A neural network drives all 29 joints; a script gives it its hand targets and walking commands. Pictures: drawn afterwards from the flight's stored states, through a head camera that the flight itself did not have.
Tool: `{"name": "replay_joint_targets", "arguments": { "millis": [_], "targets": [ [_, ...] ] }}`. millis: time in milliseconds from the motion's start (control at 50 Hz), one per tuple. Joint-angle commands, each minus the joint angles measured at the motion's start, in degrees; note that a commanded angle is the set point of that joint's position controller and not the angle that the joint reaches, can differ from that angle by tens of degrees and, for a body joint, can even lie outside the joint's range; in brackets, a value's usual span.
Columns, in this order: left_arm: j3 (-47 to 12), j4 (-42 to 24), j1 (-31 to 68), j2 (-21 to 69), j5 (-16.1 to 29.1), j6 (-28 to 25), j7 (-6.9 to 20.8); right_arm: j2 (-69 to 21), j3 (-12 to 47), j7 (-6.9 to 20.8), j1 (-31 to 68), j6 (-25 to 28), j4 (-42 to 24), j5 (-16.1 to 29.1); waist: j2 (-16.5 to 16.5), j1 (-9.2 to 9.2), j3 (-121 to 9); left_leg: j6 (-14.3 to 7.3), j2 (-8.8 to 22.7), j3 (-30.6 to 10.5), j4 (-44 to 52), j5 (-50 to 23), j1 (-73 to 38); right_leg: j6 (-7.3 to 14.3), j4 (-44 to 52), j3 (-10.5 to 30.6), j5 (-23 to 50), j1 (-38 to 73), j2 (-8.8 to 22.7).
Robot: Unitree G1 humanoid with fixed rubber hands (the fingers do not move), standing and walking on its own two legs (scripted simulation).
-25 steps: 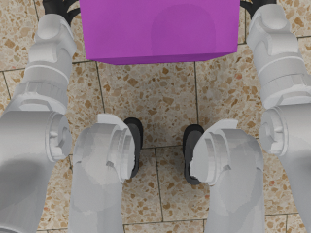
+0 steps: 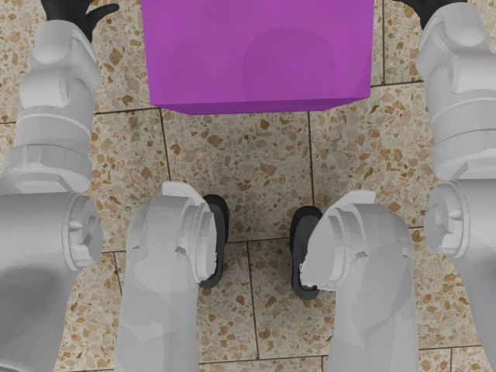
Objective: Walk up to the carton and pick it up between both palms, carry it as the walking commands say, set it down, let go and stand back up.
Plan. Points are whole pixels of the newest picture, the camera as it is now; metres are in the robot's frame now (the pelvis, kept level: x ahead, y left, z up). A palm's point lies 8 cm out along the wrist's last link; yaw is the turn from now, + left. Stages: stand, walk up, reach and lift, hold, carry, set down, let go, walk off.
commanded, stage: set down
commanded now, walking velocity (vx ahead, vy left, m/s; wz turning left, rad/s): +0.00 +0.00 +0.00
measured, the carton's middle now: (255, 28) +0.56 +0.03 -0.25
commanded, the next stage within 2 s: let go in 1.12 s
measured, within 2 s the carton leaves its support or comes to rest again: neither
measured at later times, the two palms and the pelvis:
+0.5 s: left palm out of the picture +0.52 +0.26 +0.04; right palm out of the picture +0.56 -0.20 +0.02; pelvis +0.01 +0.00 +0.13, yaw +0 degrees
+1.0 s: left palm out of the picture +0.52 +0.26 +0.19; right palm out of the picture +0.56 -0.20 +0.17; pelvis +0.04 +0.00 +0.26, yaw +0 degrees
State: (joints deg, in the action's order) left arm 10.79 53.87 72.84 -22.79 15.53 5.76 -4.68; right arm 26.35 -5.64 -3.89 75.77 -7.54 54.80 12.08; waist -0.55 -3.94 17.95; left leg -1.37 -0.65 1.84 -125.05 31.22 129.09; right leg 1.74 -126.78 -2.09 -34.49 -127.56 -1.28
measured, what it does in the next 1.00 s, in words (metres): rises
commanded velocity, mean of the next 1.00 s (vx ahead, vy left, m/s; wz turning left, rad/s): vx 0.00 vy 0.00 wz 0.00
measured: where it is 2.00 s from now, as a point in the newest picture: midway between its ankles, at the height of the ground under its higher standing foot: (257, 262)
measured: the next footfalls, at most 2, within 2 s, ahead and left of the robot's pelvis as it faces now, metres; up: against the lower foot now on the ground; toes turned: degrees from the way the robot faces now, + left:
none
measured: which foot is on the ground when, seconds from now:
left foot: down 0.00-1.00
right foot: down 0.00-1.00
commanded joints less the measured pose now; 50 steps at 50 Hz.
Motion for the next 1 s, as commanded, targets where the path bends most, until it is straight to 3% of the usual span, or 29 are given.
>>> {"name": "replay_joint_targets", "arguments": {
  "millis": [0,60,120,140,220,240,260,360,400,460,500,520,540,560,580,600,620,660,700,760,800,820,840,980],
  "targets": [
    [2.74,-8.23,10.78,-10.01,-1.22,0.52,0.50,9.08,-3.04,0.47,15.50,0.10,-8.77,-1.57,3.12,-0.79,-77.28,2.08,-0.21,-1.16,12.66,-17.02,-37.09,-0.95,12.82,1.88,14.57,35.07,-0.43],
    [2.76,-7.60,9.58,-7.90,-2.33,1.36,1.37,7.62,-4.12,1.63,13.32,-0.40,-6.25,-2.46,2.60,0.30,-74.62,2.42,-0.75,-1.12,15.37,-18.34,-38.64,-0.90,16.14,1.61,14.39,32.86,-0.75],
    [3.79,-7.41,8.39,-7.11,-3.64,1.67,2.20,6.92,-5.68,2.66,12.37,-0.65,-5.62,-3.69,1.33,-0.27,-73.42,2.21,-0.58,-1.69,17.89,-18.06,-38.37,-0.31,18.83,1.96,13.67,31.13,-0.89],
    [4.24,-7.96,7.53,-7.81,-4.30,1.73,2.30,6.39,-5.62,2.89,10.49,-0.80,-4.11,-4.43,2.55,-0.30,-73.71,2.30,-0.97,-2.02,18.88,-18.98,-38.87,-0.60,19.55,1.64,14.10,31.46,-1.08],
    [5.54,-8.15,6.25,-7.14,-5.79,2.22,3.07,6.40,-7.56,3.91,11.13,-1.10,-4.68,-5.99,2.07,-1.13,-72.36,2.37,-1.09,-2.24,23.56,-18.06,-38.48,-0.61,23.83,1.36,13.06,31.01,-1.37],
    [5.05,-9.03,6.67,-6.27,-5.47,2.41,3.27,6.45,-7.07,4.11,11.51,-1.13,-6.24,-5.51,2.35,-0.65,-74.45,2.49,-1.04,-1.70,24.57,-18.66,-39.41,-0.50,25.45,1.63,14.34,33.76,-1.42],
    [6.71,-9.71,5.82,-7.40,-6.26,2.64,3.36,5.81,-6.56,4.25,10.88,-1.47,-6.41,-5.37,3.56,-1.97,-76.68,2.36,-1.10,-1.12,25.33,-18.72,-39.17,-0.65,26.26,1.88,15.21,36.09,-1.35],
    [7.76,-13.71,5.46,-8.56,-6.68,3.75,4.51,5.68,-7.24,4.69,10.32,-2.97,-10.03,-6.11,4.76,-2.21,-81.16,2.42,-1.37,-0.36,30.56,-19.54,-41.54,-1.10,31.47,1.65,17.47,42.35,-1.86],
    [7.76,-14.33,4.95,-8.08,-6.34,4.23,4.98,6.41,-8.21,4.78,10.06,-3.41,-11.54,-6.47,5.44,-1.43,-81.70,2.59,-1.30,-0.44,33.00,-19.08,-41.65,-1.22,33.88,1.74,17.73,44.81,-1.97],
    [7.76,-14.46,2.97,-8.20,-6.55,4.82,5.76,6.53,-8.85,4.85,8.96,-4.16,-13.21,-6.60,2.93,-1.67,-84.16,2.95,-1.29,-0.27,36.44,-20.06,-45.98,-1.67,37.17,1.42,18.50,45.80,-2.07],
    [8.09,-13.45,2.39,-8.14,-6.54,5.41,6.28,6.06,-8.93,5.19,7.49,-4.66,-11.33,-7.53,4.70,-1.13,-81.81,3.07,-1.44,0.11,38.71,-18.03,-44.75,-1.65,39.82,1.34,16.60,47.26,-2.05],
    [8.34,-13.90,1.78,-7.94,-6.86,5.21,6.68,6.60,-9.64,5.32,7.26,-4.57,-12.10,-8.21,4.34,-1.75,-79.80,3.05,-1.96,0.90,39.89,-17.57,-42.89,-1.68,41.10,2.17,16.65,48.25,-1.95],
    [7.36,-12.66,0.69,-6.45,-6.52,5.13,6.88,4.90,-8.73,5.66,5.73,-4.56,-10.46,-7.94,5.31,-0.19,-80.10,2.95,-1.64,0.00,40.98,-19.46,-44.63,-1.74,41.64,1.71,18.70,48.87,-1.85],
    [8.94,-15.55,1.89,-8.19,-6.94,4.62,7.19,6.13,-9.96,5.67,6.65,-4.31,-12.46,-8.05,3.93,-1.32,-80.98,3.18,-2.04,0.34,41.64,-20.55,-45.74,-1.62,42.65,1.93,19.91,49.76,-1.92],
    [7.76,-13.54,1.48,-6.67,-6.07,4.80,7.39,5.81,-9.44,5.93,6.61,-4.25,-11.21,-7.96,4.42,0.00,-81.21,3.26,-1.85,-0.06,42.70,-21.05,-47.14,-1.44,43.74,1.87,20.25,51.06,-2.00],
    [8.66,-13.93,0.88,-7.54,-6.82,4.77,7.39,5.71,-9.64,6.15,6.53,-4.28,-11.94,-8.05,4.79,-1.20,-80.34,3.11,-1.79,0.17,43.68,-20.97,-47.71,-1.83,44.67,1.93,19.52,49.81,-1.93],
    [7.76,-15.46,-0.66,-6.80,-7.13,4.64,7.48,5.25,-9.52,6.38,4.05,-4.02,-12.98,-7.55,3.21,-0.26,-83.53,3.34,-1.78,0.30,44.20,-22.84,-50.39,-1.74,45.43,2.21,21.85,52.94,-1.98],
    [8.40,-13.39,-2.26,-6.84,-7.61,4.79,7.67,5.58,-10.06,6.72,3.73,-4.15,-11.75,-7.78,3.84,-1.41,-81.41,3.41,-1.88,0.34,46.92,-22.19,-50.64,-1.84,48.20,2.39,21.24,53.72,-1.78],
    [9.30,-16.79,-2.27,-7.87,-7.65,4.21,8.01,5.10,-10.20,6.81,2.06,-3.89,-14.53,-7.84,4.17,-0.85,-84.74,3.35,-2.20,0.60,48.36,-24.84,-52.08,-2.21,49.65,2.77,25.75,58.72,-1.91],
    [9.80,-17.10,-3.77,-8.02,-8.56,4.04,8.22,5.12,-10.34,7.43,1.37,-3.62,-15.19,-7.85,3.84,-1.88,-82.49,3.28,-2.25,0.35,51.85,-26.56,-55.87,-2.61,52.94,2.68,26.53,59.41,-1.94],
    [9.57,-16.35,-4.63,-7.01,-8.55,3.96,8.41,4.27,-10.06,7.94,0.02,-3.54,-13.38,-7.79,4.66,-1.28,-81.39,3.09,-2.03,-0.12,54.20,-26.23,-58.07,-2.50,55.33,2.77,26.33,60.58,-1.71],
    [9.80,-17.25,-6.03,-7.03,-9.02,3.87,8.45,4.47,-9.90,8.04,-0.95,-3.34,-15.23,-7.91,3.39,-1.69,-82.28,3.34,-2.23,0.30,55.50,-26.97,-60.05,-2.58,57.00,2.94,27.13,62.08,-1.82],
    [9.19,-17.39,-5.44,-6.46,-8.81,3.78,8.50,4.92,-10.80,8.11,-0.64,-3.16,-14.71,-8.34,4.04,-0.69,-80.94,3.23,-2.01,-0.11,56.96,-26.73,-59.99,-2.73,57.78,2.94,27.53,63.13,-1.65],
    [9.81,-15.21,-8.55,-4.18,-10.40,2.54,8.65,3.28,-10.91,8.51,-3.62,-1.42,-12.18,-9.15,3.71,-0.90,-76.31,3.24,-1.39,-1.27,64.77,-29.83,-68.06,-2.63,65.83,3.23,29.87,67.59,-1.23]
  ]
}}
